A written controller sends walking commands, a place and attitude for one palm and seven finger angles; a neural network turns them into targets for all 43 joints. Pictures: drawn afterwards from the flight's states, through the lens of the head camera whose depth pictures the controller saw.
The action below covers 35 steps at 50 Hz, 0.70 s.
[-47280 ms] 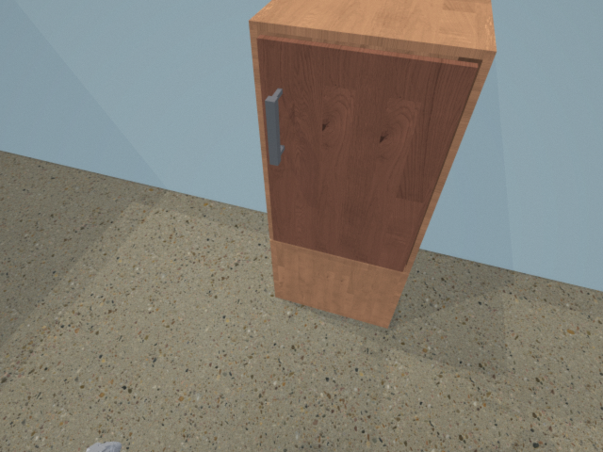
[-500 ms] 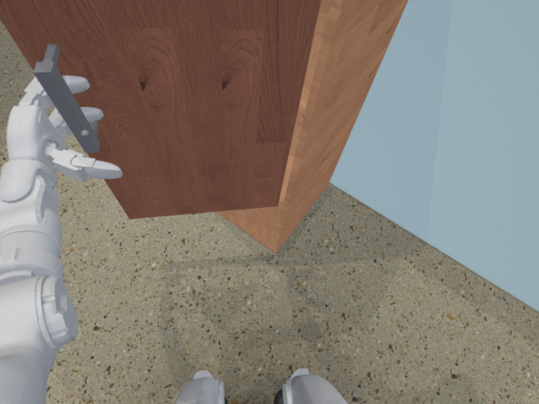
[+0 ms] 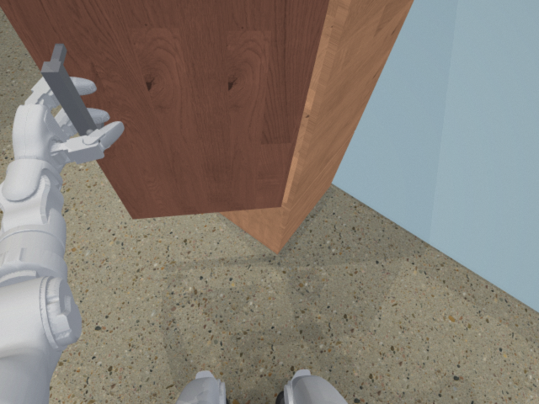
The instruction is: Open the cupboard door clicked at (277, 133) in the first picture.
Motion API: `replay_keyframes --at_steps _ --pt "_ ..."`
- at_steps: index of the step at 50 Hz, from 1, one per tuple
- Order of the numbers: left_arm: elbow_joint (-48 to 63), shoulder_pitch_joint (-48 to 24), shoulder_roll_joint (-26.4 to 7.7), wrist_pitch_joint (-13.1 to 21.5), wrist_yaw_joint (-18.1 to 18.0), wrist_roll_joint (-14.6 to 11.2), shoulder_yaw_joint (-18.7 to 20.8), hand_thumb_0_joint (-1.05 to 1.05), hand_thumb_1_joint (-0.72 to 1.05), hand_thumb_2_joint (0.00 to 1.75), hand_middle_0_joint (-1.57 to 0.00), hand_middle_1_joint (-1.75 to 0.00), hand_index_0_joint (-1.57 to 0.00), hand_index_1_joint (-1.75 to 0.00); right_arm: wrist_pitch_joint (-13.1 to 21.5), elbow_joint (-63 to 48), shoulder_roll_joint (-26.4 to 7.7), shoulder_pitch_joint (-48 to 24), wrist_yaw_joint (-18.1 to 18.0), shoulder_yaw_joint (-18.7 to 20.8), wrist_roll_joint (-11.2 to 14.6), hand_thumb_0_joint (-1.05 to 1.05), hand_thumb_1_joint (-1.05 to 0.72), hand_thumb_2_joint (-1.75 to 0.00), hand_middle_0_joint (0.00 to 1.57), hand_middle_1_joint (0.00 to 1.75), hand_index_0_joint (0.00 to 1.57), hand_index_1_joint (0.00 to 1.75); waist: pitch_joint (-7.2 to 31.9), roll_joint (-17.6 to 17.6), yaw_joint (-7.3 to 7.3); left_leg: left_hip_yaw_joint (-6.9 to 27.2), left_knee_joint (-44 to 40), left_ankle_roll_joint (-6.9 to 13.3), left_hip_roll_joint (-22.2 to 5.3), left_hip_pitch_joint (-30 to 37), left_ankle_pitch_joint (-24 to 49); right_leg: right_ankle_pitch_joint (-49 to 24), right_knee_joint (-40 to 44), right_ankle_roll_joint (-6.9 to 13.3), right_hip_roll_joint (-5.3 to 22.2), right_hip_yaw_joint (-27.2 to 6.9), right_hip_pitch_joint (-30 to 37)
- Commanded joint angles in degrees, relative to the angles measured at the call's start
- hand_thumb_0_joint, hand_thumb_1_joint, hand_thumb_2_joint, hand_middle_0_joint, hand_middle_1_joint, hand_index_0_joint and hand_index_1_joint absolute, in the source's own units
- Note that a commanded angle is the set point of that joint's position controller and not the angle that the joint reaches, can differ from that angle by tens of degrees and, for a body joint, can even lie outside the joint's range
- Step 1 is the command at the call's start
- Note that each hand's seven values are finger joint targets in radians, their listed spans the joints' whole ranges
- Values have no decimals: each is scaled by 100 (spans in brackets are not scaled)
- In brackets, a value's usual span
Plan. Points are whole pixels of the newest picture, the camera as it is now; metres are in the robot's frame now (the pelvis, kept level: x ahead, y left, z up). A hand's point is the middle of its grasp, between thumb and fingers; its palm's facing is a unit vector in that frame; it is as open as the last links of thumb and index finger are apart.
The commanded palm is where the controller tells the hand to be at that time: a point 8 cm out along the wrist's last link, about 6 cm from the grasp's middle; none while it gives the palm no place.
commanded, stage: close the thumb around the handle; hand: left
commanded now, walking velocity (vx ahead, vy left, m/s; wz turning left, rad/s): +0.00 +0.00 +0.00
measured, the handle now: (80, 103) +0.54 +0.26 +0.09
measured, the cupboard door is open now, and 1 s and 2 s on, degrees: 44 71 86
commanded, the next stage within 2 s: pull the door open along its arc in 0.26 s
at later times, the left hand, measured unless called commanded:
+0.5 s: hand (91, 132) +0.48 +0.23 +0.09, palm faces +0.07 -1.00 +0.00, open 5.6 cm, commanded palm +0.44 +0.28 +0.09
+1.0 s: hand (132, 226) +0.33 +0.15 +0.09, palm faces +0.27 -0.96 +0.08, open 6.2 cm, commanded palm +0.26 +0.23 +0.09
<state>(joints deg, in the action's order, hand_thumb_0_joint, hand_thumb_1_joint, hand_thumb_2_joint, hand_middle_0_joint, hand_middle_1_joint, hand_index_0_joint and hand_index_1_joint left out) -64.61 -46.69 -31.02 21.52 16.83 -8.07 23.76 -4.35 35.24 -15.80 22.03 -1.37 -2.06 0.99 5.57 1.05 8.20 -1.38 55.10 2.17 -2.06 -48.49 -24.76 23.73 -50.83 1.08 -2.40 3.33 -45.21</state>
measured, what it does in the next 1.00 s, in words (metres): stands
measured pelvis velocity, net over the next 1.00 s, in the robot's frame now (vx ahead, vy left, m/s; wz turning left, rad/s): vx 0.01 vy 0.00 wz -0.01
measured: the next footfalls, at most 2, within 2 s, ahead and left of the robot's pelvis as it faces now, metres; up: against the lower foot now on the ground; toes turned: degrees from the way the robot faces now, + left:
none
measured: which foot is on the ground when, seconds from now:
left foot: down 0.00-1.00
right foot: down 0.00-1.00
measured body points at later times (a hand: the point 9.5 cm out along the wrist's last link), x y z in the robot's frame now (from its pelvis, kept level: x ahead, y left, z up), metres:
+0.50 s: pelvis +0.00 +0.00 +0.00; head +0.10 +0.03 +0.44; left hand +0.47 +0.28 +0.09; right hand +0.01 -0.27 -0.11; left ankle +0.01 +0.09 -0.68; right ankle +0.00 -0.11 -0.68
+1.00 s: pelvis +0.01 +0.00 +0.02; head +0.05 +0.00 +0.46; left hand +0.31 +0.20 +0.09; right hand +0.17 -0.23 -0.08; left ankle +0.01 +0.09 -0.68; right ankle +0.00 -0.11 -0.68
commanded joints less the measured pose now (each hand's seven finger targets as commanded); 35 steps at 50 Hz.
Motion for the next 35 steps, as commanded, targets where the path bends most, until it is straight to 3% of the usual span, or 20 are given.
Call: replay_keyframes --at_steps 1,2,3,5,7,8,10,12,15,18,19,21,26,28,31,33,35 --pt "1185 -2490 -1404 366 -27 -114 81 0 79 85 -39 -134 -39 -134 94 -328 -1018 849 -74 369 -33 0 -90 -90 20 30 20 30 2341 563 61 462 -565 -37 24 2144 2265 -1826 512 -7 -122 -133 604" --pt "1141 -2390 -1598 362 -42 -93 235 0 84 88 -40 -134 -40 -134 88 -336 -1048 850 -83 382 -23 0 -90 -90 20 30 20 30 2409 560 -18 462 -578 -53 22 2117 2267 -1825 499 -8 -114 -146 652" --pt "1144 -2427 -1539 351 -51 -77 162 0 90 90 -40 -135 -40 -135 86 -346 -1038 830 -79 370 -26 0 -90 -90 20 30 20 30 2393 662 13 445 -584 -55 30 2123 2200 -1775 505 -11 -110 -148 609" --pt "1135 -2485 -1522 367 -63 -59 130 0 90 90 -40 -135 -40 -135 96 -336 -1031 834 -86 370 -25 0 -90 -90 20 30 20 30 2320 539 38 448 -607 -46 29 2047 2083 -1711 534 -14 -109 -150 652" --pt "1212 -2363 -1550 413 -68 -61 202 0 90 90 -40 -135 -40 -135 110 -354 -1031 849 -71 375 -37 0 -90 -90 20 30 20 30 2547 764 -52 463 -585 -79 25 2258 2279 -1758 484 7 -113 -133 598" --pt "1210 -2434 -1487 418 -60 -62 123 0 90 90 -40 -135 -40 -135 105 -328 -1030 838 -77 372 -37 0 -90 -90 20 30 20 30 2491 759 9 481 -584 -87 8 2302 2305 -1739 491 9 -110 -119 521" --pt "1271 -2430 -1343 425 -54 -76 35 0 90 90 -40 -135 -40 -135 110 -342 -1016 831 -64 383 -37 0 -90 -90 20 30 20 30 2493 791 -2 476 -591 -91 10 2341 2296 -1715 498 6 -121 -114 509" --pt "1104 -2362 -1539 400 -89 -82 208 0 90 90 -40 -135 -40 -135 96 -325 -1050 864 -74 380 -38 0 -90 -90 20 30 20 30 2418 479 -4 485 -587 -69 10 2138 2285 -1783 484 -4 -121 -120 624" --pt "963 -2481 -1598 335 -85 -6 167 0 90 90 -40 -135 -40 -135 83 -322 -1054 872 -89 365 -28 0 -90 -90 20 30 20 30 2206 514 54 447 -607 -42 32 1946 1979 -1629 540 -12 -107 -150 580" --pt "1014 -2494 -1703 345 -77 -14 269 0 90 90 -40 -135 -40 -135 91 -332 -1049 889 -98 366 -43 0 -90 -90 20 30 20 30 2435 640 15 447 -574 -49 33 2066 2131 -1724 507 -12 -102 -160 628" --pt "1064 -2547 -1480 339 -62 -44 99 0 90 90 -40 -135 -40 -135 97 -350 -1033 868 -91 359 -39 0 -90 -90 20 30 20 30 2428 592 68 443 -580 -46 40 2053 2048 -1659 524 -22 -102 -153 588" --pt "1127 -2288 -1447 383 -55 -97 173 0 90 90 -40 -135 -40 -135 106 -391 -1025 868 -76 367 -52 0 -90 -90 20 30 20 30 2451 693 -50 450 -590 -63 39 2145 2187 -1702 494 23 -117 -120 627" --pt "1500 -1404 -1287 347 0 -246 202 0 90 90 -40 -135 -40 -135 88 -564 -991 758 -24 393 -17 0 -90 -90 20 30 20 30 2587 471 -258 340 -645 -45 59 2068 2408 -2067 503 19 -133 -129 1113" --pt "1923 -1058 -1221 335 12 -288 170 0 90 90 -40 -135 -40 -135 73 -646 -967 651 -3 413 18 0 -90 -90 20 30 20 30 2658 687 -369 309 -689 -73 49 2231 2581 -2171 501 28 -126 -123 1147" --pt "2363 -223 -888 233 1 -466 70 0 90 90 -40 -135 -40 -135 95 -814 -918 526 34 433 68 0 -90 -90 20 30 20 30 2494 319 -449 270 -789 -43 52 2153 2627 -2278 573 30 -147 -90 1401" --pt "2878 350 -650 144 -20 -558 -44 0 90 90 -40 -135 -40 -135 125 -924 -874 382 58 447 113 0 -90 -90 20 30 20 30 2433 499 -555 213 -864 -58 49 2232 2818 -2434 602 18 -123 -102 1497" --pt "3434 999 -399 68 -82 -651 -125 0 90 90 -40 -135 -40 -135 182 -1019 -828 259 91 483 140 0 -90 -90 20 30 20 30 2364 447 -628 206 -931 -78 32 2353 2905 -2436 627 19 -126 -62 1562"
